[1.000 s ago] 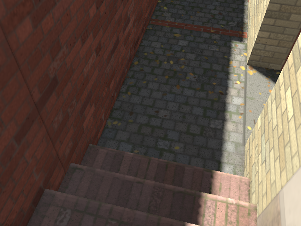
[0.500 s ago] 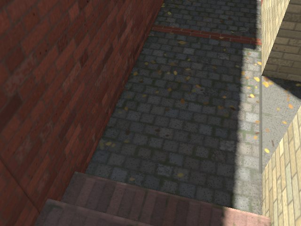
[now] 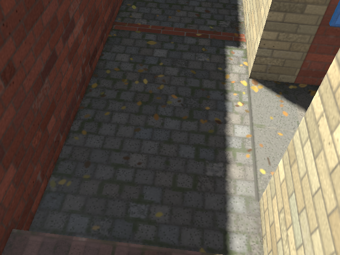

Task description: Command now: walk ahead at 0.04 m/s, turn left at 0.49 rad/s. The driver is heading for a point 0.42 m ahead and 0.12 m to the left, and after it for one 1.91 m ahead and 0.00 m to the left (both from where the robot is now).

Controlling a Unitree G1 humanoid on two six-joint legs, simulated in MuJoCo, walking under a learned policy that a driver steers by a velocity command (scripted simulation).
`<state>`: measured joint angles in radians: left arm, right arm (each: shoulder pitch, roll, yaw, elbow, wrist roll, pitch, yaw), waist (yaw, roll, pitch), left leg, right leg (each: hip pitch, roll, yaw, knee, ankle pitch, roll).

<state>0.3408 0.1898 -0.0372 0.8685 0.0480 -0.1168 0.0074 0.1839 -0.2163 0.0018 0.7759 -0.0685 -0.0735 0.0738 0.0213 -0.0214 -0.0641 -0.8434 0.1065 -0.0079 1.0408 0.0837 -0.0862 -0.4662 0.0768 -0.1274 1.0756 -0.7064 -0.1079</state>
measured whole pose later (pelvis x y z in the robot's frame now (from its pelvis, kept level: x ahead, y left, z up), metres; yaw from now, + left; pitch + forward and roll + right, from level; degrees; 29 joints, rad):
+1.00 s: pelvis +0.41 -0.01 -0.29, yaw +11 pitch +0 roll +2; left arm 0.44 0.29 0.04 0.82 0.06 -0.09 -0.10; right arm 0.24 -0.32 -0.01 0.67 -0.03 -0.07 0.01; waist 0.02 0.00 -0.02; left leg -0.86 0.01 -0.04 2.09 -0.63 -0.06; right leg -0.45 0.07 0.03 0.76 -0.31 -0.09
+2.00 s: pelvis +0.64 +0.19 -0.42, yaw +2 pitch -4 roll -5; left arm 0.41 0.40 0.03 0.78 0.09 -0.04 -0.02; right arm 0.21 -0.35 -0.06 0.72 -0.09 -0.06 0.05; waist 0.12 0.07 0.06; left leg -0.29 0.10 0.01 0.44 0.03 0.05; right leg -0.28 0.02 0.16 1.59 -0.84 0.04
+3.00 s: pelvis +0.98 +0.04 -0.44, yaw -22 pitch +2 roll +2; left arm 0.54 0.21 0.04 0.92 0.01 -0.09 0.01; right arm -0.05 -0.21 -0.01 0.72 0.00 0.00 0.06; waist 0.08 0.01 0.07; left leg -0.72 0.01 0.09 0.63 0.06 0.05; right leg 0.20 0.08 0.13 0.15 -0.37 -0.13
